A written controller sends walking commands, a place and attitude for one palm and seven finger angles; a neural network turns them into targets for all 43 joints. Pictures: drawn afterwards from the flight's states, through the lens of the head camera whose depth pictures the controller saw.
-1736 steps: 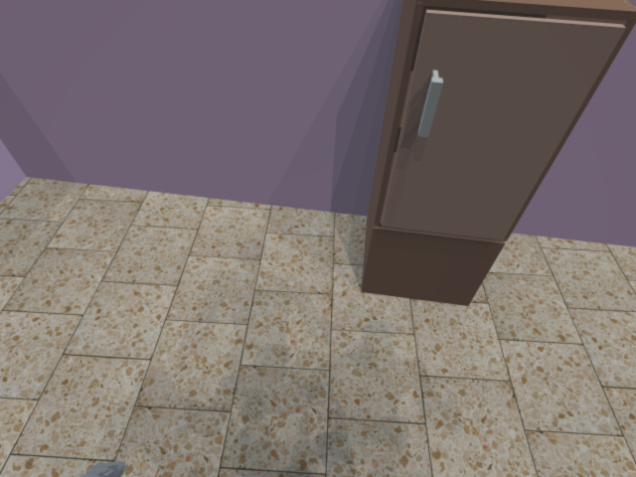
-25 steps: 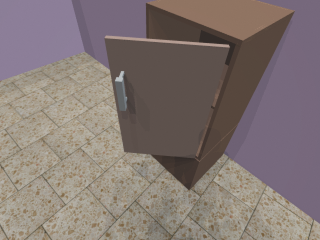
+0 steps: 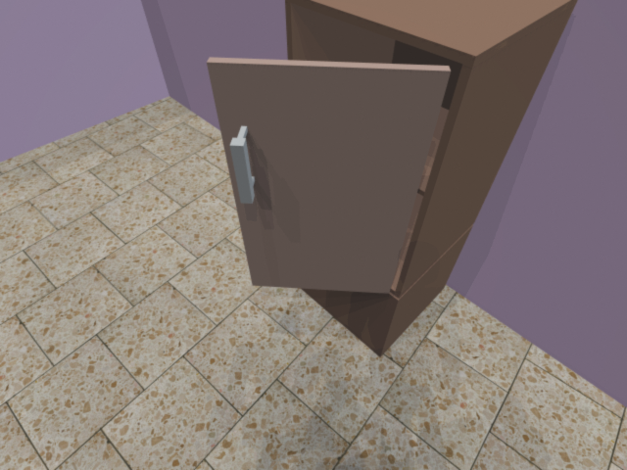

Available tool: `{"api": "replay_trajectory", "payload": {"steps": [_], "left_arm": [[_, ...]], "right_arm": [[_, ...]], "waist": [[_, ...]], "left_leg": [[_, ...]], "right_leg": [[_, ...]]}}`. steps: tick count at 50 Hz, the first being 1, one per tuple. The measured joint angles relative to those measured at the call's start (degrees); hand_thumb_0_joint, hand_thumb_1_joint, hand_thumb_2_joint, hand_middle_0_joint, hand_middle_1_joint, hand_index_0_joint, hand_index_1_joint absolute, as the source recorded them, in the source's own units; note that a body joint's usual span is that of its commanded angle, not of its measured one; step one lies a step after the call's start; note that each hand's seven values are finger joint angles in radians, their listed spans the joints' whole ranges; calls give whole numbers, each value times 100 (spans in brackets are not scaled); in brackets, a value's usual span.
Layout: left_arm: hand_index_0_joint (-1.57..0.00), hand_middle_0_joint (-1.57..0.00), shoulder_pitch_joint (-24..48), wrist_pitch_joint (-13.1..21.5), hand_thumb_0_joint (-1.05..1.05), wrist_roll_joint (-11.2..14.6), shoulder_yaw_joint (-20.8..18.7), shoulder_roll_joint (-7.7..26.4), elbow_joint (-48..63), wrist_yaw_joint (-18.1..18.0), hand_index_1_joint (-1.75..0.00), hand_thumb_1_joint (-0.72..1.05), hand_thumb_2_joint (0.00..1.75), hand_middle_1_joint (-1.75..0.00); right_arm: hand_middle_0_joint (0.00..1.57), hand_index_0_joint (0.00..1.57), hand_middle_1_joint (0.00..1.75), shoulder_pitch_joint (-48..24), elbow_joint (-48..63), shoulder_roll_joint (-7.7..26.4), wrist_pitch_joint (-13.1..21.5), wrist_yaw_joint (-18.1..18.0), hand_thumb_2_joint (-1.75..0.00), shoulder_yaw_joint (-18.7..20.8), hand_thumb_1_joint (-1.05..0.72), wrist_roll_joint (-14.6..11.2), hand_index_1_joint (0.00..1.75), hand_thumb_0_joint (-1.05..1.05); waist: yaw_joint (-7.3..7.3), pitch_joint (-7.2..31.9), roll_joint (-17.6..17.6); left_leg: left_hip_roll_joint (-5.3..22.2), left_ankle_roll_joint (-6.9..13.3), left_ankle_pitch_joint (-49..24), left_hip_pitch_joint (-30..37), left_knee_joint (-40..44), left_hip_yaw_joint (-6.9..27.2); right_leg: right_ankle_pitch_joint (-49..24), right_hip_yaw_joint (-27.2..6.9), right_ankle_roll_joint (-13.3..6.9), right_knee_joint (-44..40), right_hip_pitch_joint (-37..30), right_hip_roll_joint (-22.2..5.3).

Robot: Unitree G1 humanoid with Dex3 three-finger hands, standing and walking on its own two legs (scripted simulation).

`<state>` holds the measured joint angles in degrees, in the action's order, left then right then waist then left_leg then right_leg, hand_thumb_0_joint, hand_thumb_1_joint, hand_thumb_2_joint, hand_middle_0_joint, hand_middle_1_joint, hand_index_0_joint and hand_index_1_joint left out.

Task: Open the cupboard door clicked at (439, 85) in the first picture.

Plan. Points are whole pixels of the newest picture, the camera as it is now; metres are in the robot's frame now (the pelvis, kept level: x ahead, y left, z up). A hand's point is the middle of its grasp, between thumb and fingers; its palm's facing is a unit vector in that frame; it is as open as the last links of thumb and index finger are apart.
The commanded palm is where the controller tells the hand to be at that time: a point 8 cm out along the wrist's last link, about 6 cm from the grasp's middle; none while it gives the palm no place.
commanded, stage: come to a stop and stand still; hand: left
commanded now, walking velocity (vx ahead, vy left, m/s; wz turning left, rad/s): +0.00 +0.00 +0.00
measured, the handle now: (245, 165) +0.59 +0.16 +0.06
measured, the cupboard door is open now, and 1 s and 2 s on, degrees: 41 41 41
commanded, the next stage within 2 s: look again from close up in 1.16 s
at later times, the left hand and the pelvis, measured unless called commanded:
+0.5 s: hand out of the picture +0.03 +0.16 -0.17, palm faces -0.02 -0.98 -0.21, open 7.4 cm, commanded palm none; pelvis +0.01 -0.02 +0.01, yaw -1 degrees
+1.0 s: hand out of the picture +0.07 +0.15 -0.17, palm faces -0.01 -0.97 -0.22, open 7.4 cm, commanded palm none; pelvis +0.03 -0.04 +0.01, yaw +0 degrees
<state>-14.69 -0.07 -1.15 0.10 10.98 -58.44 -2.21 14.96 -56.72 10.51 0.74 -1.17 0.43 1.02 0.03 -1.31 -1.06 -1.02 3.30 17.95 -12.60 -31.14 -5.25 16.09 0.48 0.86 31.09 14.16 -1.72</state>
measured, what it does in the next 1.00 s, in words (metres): shifts its weight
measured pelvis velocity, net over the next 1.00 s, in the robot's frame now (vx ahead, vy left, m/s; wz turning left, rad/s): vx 0.03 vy -0.04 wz -0.01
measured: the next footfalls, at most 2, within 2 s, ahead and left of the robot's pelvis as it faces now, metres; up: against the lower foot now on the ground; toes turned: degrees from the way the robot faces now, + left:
none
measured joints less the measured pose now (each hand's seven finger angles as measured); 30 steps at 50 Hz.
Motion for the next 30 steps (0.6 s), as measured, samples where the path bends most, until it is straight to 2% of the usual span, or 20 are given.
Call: {"api": "replay_trajectory", "payload": {"steps": [11,30], "left_arm": [[-20,-20,-3,10,0,10,68,50,-92,103,-30,91,90,-30],[-20,-20,146,86,0,36,83,-88,-457,101,-30,91,90,-30]], "right_arm": [[20,21,30,21,-175,108,21,75,-89,-113,-91,8,30,1],[20,20,30,-120,-680,27,87,-14,-89,-123,-91,-25,30,1]], "waist": [[-15,7,-62],[-14,-148,134]], "left_leg": [[-93,-13,-303,164,513,-78],[101,-225,-178,360,585,2]], "right_leg": [[-151,-86,26,-195,2,-69],[-20,1,-143,-296,-210,125]]}}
